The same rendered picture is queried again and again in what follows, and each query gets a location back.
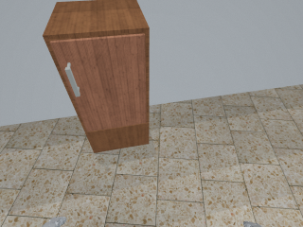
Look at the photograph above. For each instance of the robot left hand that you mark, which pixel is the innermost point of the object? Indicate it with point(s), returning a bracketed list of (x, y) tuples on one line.
[(55, 222)]

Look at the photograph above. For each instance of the handle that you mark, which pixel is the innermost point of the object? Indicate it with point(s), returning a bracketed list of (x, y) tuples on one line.
[(72, 81)]

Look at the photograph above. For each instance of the cupboard door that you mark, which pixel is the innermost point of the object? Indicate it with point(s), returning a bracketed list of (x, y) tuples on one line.
[(111, 74)]

